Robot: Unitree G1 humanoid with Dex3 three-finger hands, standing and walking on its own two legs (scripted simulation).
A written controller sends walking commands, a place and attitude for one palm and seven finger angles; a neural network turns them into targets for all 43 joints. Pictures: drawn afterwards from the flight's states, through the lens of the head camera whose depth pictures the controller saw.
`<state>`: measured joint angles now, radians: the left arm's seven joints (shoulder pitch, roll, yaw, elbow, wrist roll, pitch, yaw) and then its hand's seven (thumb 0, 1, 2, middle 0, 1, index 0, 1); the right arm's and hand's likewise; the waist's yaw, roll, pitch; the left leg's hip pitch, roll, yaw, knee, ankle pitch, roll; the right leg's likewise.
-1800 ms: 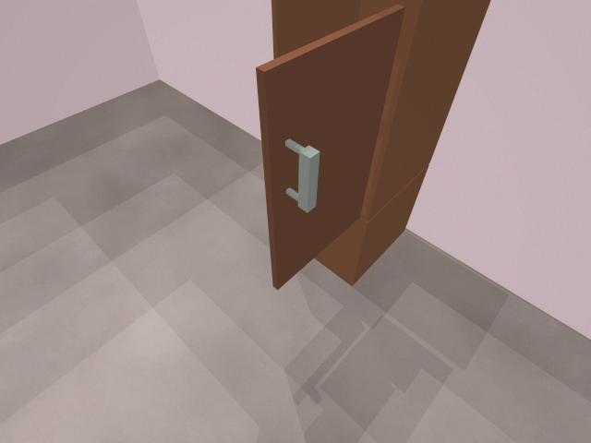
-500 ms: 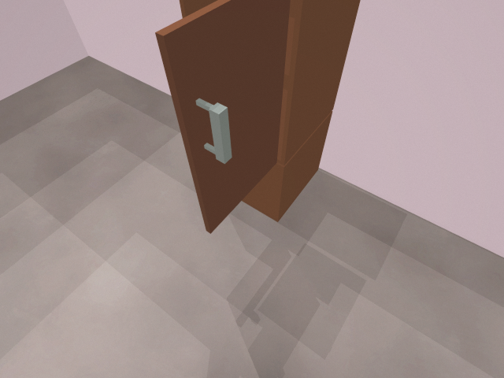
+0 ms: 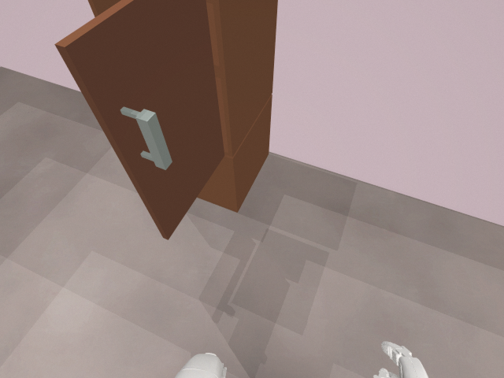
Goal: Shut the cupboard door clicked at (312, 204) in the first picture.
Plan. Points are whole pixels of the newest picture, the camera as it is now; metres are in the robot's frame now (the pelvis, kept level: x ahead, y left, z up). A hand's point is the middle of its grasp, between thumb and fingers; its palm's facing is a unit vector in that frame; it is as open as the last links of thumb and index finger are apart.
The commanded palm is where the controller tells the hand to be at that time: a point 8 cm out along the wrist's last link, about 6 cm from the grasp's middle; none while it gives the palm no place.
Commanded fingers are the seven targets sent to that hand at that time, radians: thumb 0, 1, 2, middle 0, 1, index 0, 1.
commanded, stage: walk around to get in front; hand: left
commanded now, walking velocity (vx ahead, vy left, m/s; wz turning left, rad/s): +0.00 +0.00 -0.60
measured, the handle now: (146, 138) +0.49 +0.27 +0.04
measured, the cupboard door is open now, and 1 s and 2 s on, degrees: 89 89 89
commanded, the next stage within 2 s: none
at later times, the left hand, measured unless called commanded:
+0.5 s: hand (167, 337) +0.19 +0.19 -0.17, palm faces -0.34 -0.91 -0.25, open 7.4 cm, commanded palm none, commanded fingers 0.00 0.90 0.90 -0.20 -0.30 -0.20 -0.30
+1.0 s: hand (204, 316) +0.23 +0.13 -0.17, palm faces -0.56 -0.81 -0.20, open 7.4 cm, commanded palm none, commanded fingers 0.00 0.90 0.90 -0.20 -0.30 -0.20 -0.30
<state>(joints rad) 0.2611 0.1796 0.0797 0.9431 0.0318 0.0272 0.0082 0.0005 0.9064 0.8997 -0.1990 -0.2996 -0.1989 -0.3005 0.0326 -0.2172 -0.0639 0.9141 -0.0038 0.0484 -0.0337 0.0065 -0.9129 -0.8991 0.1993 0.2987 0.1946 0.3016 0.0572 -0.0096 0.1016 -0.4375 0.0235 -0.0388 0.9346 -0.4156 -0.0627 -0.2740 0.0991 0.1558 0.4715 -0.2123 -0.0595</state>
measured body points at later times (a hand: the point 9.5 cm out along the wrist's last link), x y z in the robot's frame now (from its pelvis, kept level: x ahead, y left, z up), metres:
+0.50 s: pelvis +0.01 +0.02 -0.01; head +0.07 +0.00 +0.43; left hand +0.20 +0.24 -0.15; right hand -0.07 -0.22 -0.16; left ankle +0.00 +0.16 -0.74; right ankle -0.03 -0.09 -0.73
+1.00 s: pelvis +0.03 +0.02 +0.00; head +0.09 +0.00 +0.44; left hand +0.26 +0.17 -0.15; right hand -0.07 -0.20 -0.15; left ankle +0.10 +0.13 -0.74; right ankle -0.07 -0.06 -0.67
